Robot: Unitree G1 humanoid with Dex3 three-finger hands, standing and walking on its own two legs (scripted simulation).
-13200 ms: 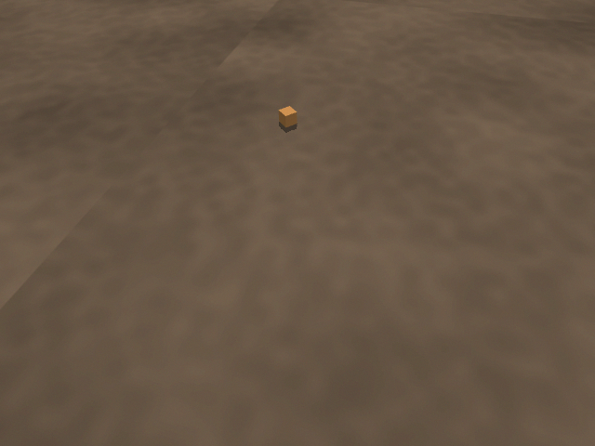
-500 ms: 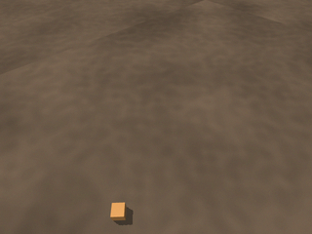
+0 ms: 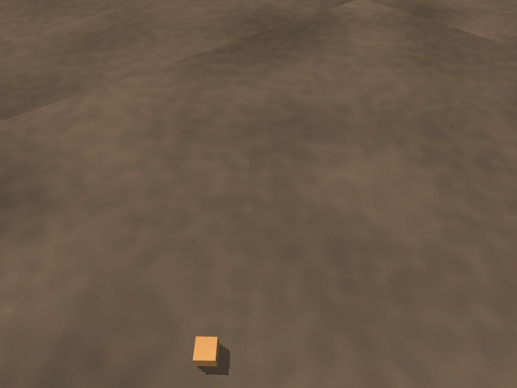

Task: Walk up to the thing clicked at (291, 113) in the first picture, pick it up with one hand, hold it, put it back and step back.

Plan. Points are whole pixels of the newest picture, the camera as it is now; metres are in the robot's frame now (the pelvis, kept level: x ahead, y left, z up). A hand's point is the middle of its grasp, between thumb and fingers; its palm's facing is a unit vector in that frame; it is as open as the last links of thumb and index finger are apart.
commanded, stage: walk up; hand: left
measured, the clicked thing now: (206, 351) +0.37 +0.21 -0.73
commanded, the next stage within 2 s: none
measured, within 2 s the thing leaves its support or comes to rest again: neither
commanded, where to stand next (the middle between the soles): -0.01 -0.02 m, yaw -1 degrees
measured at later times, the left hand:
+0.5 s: hand out of the picture +0.03 +0.24 -0.18, palm faces -0.06 -0.92 -0.39, open 7.4 cm
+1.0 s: hand out of the picture -0.01 +0.30 -0.15, palm faces +0.01 -0.92 -0.40, open 7.4 cm
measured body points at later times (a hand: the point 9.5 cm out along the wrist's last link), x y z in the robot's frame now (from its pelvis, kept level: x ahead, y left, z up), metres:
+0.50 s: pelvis -0.05 -0.03 -0.04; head +0.01 -0.04 +0.41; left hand +0.04 +0.28 -0.15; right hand +0.08 -0.36 -0.15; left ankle +0.05 +0.13 -0.72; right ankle -0.04 -0.16 -0.74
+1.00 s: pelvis -0.04 -0.01 -0.01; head -0.05 +0.01 +0.44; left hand -0.01 +0.34 -0.12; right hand +0.00 -0.33 -0.10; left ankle -0.05 +0.12 -0.74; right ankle +0.03 -0.15 -0.68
